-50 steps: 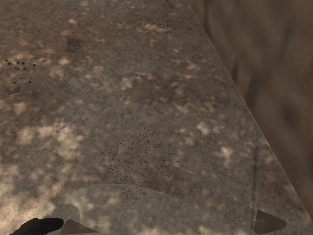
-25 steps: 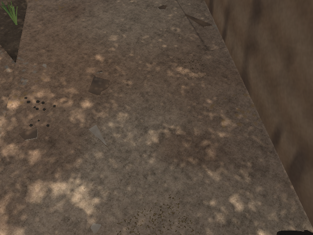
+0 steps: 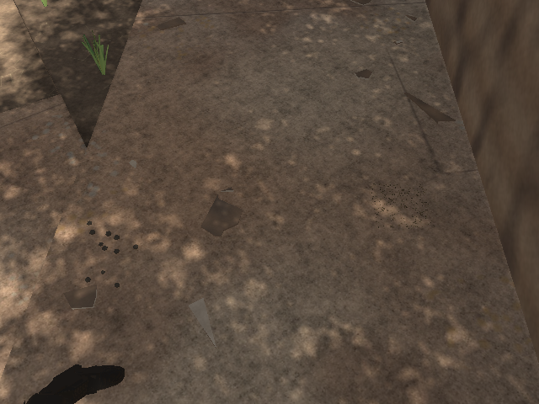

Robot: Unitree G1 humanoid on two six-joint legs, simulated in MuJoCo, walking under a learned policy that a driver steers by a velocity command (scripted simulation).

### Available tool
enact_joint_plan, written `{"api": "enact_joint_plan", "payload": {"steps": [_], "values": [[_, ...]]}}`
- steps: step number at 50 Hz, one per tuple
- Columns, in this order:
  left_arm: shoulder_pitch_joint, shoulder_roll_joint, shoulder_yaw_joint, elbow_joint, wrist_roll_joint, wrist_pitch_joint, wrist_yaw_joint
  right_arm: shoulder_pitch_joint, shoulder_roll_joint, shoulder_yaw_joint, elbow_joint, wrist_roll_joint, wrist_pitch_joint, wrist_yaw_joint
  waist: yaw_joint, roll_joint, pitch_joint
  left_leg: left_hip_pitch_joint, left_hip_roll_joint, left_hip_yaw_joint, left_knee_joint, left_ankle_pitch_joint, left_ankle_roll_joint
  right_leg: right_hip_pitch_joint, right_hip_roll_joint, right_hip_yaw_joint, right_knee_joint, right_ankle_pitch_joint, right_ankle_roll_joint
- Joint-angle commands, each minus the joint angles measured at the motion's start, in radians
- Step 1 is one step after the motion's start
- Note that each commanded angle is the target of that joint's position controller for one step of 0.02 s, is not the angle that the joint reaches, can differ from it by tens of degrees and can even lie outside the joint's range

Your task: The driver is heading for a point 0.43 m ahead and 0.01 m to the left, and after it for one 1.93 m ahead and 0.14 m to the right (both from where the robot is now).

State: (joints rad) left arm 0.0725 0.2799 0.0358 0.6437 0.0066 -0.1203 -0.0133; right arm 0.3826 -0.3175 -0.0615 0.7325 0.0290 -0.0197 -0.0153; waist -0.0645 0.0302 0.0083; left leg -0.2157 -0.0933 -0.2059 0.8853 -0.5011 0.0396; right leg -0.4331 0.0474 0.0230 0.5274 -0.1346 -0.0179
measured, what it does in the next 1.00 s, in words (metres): walks ahead: left foot, then right foot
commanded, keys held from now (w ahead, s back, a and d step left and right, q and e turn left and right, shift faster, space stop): w+q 0.24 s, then w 0.14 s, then w+e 0.62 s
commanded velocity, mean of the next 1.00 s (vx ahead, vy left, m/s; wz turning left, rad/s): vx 0.50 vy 0.00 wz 0.03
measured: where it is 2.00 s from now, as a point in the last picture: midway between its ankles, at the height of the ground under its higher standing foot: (247, 278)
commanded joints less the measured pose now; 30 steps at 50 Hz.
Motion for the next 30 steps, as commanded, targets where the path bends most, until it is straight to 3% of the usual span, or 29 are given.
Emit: {"api": "enact_joint_plan", "payload": {"steps": [1, 2, 3, 4, 6, 8, 9, 12, 15, 17, 19, 20, 21, 22, 23, 24, 25, 26, 27, 28, 30], "values": [[0.231, 0.137, 0.057, -0.008, -0.008, 0.015, 0.011, -0.043, -0.147, -0.024, -0.108, 0.002, -0.017, 0.002, 0.146, -0.137, -0.108, -0.565, 0.112, 0.05, 0.397, 0.049, -0.032, 0.579, -0.405, 0.539, -0.23, -0.331, -0.181], [0.192, 0.119, 0.049, -0.003, -0.002, 0.019, 0.011, -0.086, -0.134, -0.025, -0.121, -0.008, -0.015, 0.004, 0.129, -0.102, -0.036, -0.547, 0.139, 0.066, 0.364, 0.106, -0.038, 0.467, -0.361, 0.429, -0.258, -0.215, -0.168], [0.168, 0.099, 0.043, 0.004, 0.003, 0.018, 0.012, -0.103, -0.121, -0.029, -0.128, -0.011, -0.012, 0.007, 0.109, -0.115, -0.001, -0.522, 0.168, 0.069, 0.325, 0.146, -0.039, 0.397, -0.327, 0.345, -0.283, -0.129, -0.158], [0.155, 0.096, 0.041, 0.01, 0.006, 0.016, 0.013, -0.094, -0.1, -0.027, -0.129, -0.005, -0.007, 0.013, 0.092, -0.141, 0.014, -0.484, 0.186, 0.082, 0.306, 0.169, -0.041, 0.344, -0.303, 0.278, -0.31, -0.081, -0.152], [0.146, 0.1, 0.044, 0.028, -0.002, 0.007, 0.011, -0.094, -0.064, -0.021, -0.133, 0.003, 0.006, 0.013, 0.082, -0.145, 0.023, -0.473, 0.198, 0.103, 0.269, 0.207, -0.049, 0.308, -0.293, 0.185, -0.353, 0.002, -0.164], [0.15, 0.125, 0.054, 0.051, -0.003, 0.002, 0.011, -0.132, -0.048, -0.016, -0.153, -0.007, 0.01, 0.012, 0.083, -0.117, 0.034, -0.501, 0.207, 0.105, 0.195, 0.259, -0.063, 0.312, -0.304, 0.121, -0.377, 0.083, -0.181], [0.151, 0.13, 0.055, 0.062, 0.002, 0.001, 0.012, -0.145, -0.044, -0.014, -0.156, -0.008, 0.008, 0.016, 0.085, -0.108, 0.031, -0.512, 0.208, 0.106, 0.147, 0.308, -0.066, 0.329, -0.302, 0.084, -0.377, 0.122, -0.181], [0.148, 0.152, 0.058, 0.086, -0.004, 0.007, 0.016, -0.211, -0.027, -0.005, -0.168, -0.008, -0.005, 0.035, 0.107, -0.093, 0.036, -0.474, 0.201, 0.143, -0.032, 0.469, -0.059, 0.351, -0.278, -0.032, -0.375, 0.198, -0.158], [0.211, 0.175, 0.06, 0.129, -0.019, 0.016, 0.013, -0.313, 0.002, 0.009, -0.2, -0.01, -0.016, 0.052, 0.145, -0.071, 0.057, -0.414, 0.174, 0.187, -0.186, 0.513, -0.033, 0.373, -0.285, -0.077, -0.378, 0.215, -0.15], [0.242, 0.195, 0.065, 0.158, -0.032, 0.024, 0.008, -0.353, -0.006, 0.008, -0.22, -0.007, -0.018, 0.059, 0.146, -0.074, 0.074, -0.406, 0.161, 0.196, -0.247, 0.471, -0.009, 0.432, -0.314, -0.08, -0.37, 0.248, -0.148], [0.25, 0.216, 0.07, 0.18, -0.044, 0.036, 0.007, -0.36, -0.028, 0.0, -0.231, -0.013, -0.018, 0.063, 0.122, -0.087, 0.072, -0.372, 0.135, 0.219, -0.295, 0.384, 0.024, 0.496, -0.338, -0.09, -0.319, 0.4, -0.14], [0.252, 0.228, 0.07, 0.19, -0.049, 0.042, 0.009, -0.329, -0.047, -0.009, -0.228, -0.019, -0.018, 0.062, 0.09, -0.104, 0.043, -0.291, 0.108, 0.241, -0.318, 0.344, 0.042, 0.508, -0.339, -0.094, -0.256, 0.566, -0.132], [0.241, 0.233, 0.067, 0.201, -0.053, 0.049, 0.01, -0.223, -0.078, -0.028, -0.201, -0.023, -0.018, 0.057, 0.013, -0.107, -0.022, -0.122, 0.078, 0.265, -0.369, 0.371, 0.069, 0.486, -0.317, -0.119, -0.122, 0.714, -0.113], [0.248, 0.207, 0.052, 0.207, -0.048, 0.05, 0.013, -0.064, -0.131, -0.056, -0.15, -0.025, -0.015, 0.045, -0.065, -0.096, -0.118, 0.142, 0.073, 0.261, -0.377, 0.436, 0.096, 0.373, -0.271, -0.143, 0.069, 0.702, -0.083], [0.264, 0.134, 0.023, 0.175, -0.025, 0.043, 0.007, 0.097, -0.223, -0.081, -0.122, -0.039, -0.009, 0.022, -0.108, 0.037, -0.271, 0.508, 0.3, -0.019, -0.351, 0.45, 0.176, 0.067, -0.187, -0.156, 0.42, 0.326, -0.033], [0.359, 0.052, -0.007, 0.172, -0.02, 0.025, -0.003, 0.091, -0.256, -0.075, -0.127, -0.038, -0.013, 0.021, -0.034, 0.22, -0.433, 0.651, 0.514, -0.466, -0.486, 0.332, 0.302, -0.165, -0.026, -0.002, 0.702, -0.463, 0.002], [0.267, 0.169, 0.028, 0.179, -0.053, 0.018, -0.007, 0.064, -0.16, -0.05, -0.13, -0.037, -0.024, 0.027, -0.079, 0.086, -0.36, 0.567, 0.492, -0.42, -0.535, 0.289, 0.258, -0.241, -0.064, 0.12, 0.784, -0.452, -0.005], [0.197, 0.181, 0.035, 0.147, -0.067, 0.017, -0.011, 0.005, -0.134, -0.039, -0.117, -0.031, -0.032, 0.03, -0.051, 0.081, -0.185, 0.43, 0.453, -0.231, -0.556, 0.355, 0.222, -0.302, -0.11, 0.081, 0.76, -0.369, -0.012], [0.171, 0.159, 0.032, 0.147, -0.053, 0.019, -0.005, -0.054, -0.103, -0.032, -0.107, -0.028, -0.04, 0.033, -0.013, 0.037, -0.115, 0.311, 0.403, -0.131, -0.585, 0.406, 0.192, -0.28, -0.151, 0.065, 0.699, -0.282, -0.008], [0.178, 0.152, 0.037, 0.154, -0.039, 0.029, -0.002, -0.1, -0.071, -0.024, -0.106, -0.031, -0.048, 0.037, 0.02, 0.053, -0.064, 0.22, 0.37, -0.051, -0.624, 0.453, 0.177, -0.241, -0.175, 0.064, 0.657, -0.217, 0.002], [0.246, 0.112, 0.037, 0.182, -0.042, 0.056, 0.003, -0.144, -0.044, -0.023, -0.098, -0.042, -0.072, 0.038, 0.064, 0.071, -0.052, 0.116, 0.343, 0.048, -0.693, 0.498, 0.169, -0.144, -0.191, 0.067, 0.643, -0.13, 0.02]]}}
Keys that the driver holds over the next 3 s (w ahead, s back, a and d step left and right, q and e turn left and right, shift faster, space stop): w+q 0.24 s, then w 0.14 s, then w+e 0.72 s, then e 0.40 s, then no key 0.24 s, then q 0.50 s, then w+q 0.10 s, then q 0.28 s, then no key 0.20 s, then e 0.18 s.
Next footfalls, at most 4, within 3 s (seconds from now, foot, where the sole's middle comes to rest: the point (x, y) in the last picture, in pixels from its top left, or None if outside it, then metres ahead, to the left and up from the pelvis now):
0.44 left None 0.37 0.19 -0.76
0.98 right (268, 320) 0.70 0.00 -0.76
1.42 left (217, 242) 0.96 0.13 -0.76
1.80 right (290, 286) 0.80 -0.07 -0.76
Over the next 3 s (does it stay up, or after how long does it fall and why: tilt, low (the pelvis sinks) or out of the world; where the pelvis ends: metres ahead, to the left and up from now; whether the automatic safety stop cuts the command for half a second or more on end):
stays up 0.91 0.05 0.01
